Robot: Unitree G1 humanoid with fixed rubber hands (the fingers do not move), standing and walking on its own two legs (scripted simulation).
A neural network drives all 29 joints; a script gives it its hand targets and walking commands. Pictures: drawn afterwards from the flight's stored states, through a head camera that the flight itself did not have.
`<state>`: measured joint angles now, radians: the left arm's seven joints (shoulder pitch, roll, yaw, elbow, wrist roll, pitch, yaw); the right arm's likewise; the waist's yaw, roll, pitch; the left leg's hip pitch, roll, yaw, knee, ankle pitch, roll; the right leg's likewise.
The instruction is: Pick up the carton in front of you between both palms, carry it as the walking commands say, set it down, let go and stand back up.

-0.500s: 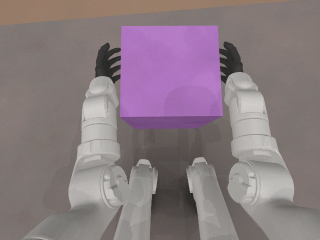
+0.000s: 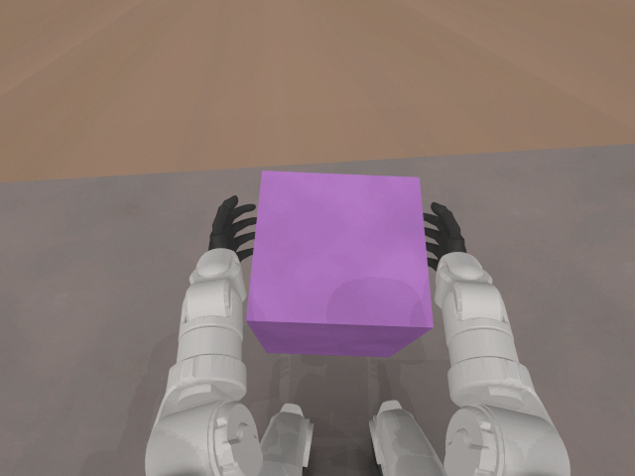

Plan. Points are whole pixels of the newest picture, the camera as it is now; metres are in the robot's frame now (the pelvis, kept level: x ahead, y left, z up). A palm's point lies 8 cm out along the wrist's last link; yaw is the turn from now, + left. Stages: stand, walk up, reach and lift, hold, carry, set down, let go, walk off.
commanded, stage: reach and lift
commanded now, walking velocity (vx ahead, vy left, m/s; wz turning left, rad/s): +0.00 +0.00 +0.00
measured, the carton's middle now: (333, 275) +0.39 +0.01 -0.10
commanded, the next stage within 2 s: hold in 1.42 s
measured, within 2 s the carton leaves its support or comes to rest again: neither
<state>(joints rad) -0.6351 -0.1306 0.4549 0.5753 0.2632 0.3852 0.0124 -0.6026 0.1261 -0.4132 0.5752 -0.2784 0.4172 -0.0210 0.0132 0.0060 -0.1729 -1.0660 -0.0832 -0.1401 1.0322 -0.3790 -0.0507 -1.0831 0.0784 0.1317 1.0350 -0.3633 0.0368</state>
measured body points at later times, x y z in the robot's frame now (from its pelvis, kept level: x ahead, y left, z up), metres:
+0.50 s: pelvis +0.05 +0.00 +0.08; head +0.02 +0.01 +0.53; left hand +0.36 +0.15 +0.11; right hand +0.35 -0.15 +0.10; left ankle +0.06 +0.14 -0.66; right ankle +0.06 -0.13 -0.66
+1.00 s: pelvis +0.03 +0.00 +0.08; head +0.00 +0.00 +0.53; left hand +0.35 +0.16 +0.11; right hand +0.34 -0.15 +0.11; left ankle +0.06 +0.14 -0.66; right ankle +0.06 -0.13 -0.66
